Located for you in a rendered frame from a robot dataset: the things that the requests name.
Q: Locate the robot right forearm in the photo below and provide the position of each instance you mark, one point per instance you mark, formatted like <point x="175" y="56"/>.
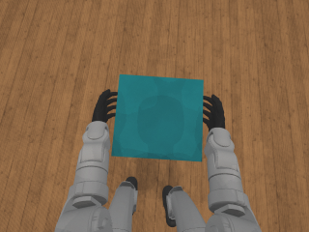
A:
<point x="226" y="191"/>

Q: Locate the robot left foot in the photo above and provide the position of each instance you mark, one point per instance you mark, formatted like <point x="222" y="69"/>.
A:
<point x="134" y="182"/>

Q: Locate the robot left forearm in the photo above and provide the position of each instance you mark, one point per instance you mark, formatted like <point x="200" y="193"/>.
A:
<point x="90" y="181"/>

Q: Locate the left robot hand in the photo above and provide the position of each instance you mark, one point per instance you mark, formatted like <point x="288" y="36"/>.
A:
<point x="101" y="109"/>

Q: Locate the carton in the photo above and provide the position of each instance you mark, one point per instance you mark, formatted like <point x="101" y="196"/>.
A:
<point x="159" y="118"/>

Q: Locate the robot right shin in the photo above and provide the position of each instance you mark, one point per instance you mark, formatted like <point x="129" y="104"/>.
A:
<point x="177" y="188"/>

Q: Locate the right robot hand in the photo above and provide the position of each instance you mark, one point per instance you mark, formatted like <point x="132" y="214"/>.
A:
<point x="216" y="114"/>

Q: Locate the left robot upper arm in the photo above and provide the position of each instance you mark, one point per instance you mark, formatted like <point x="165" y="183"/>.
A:
<point x="88" y="219"/>

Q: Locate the right robot upper arm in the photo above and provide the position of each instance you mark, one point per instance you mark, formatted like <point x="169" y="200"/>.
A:
<point x="222" y="222"/>

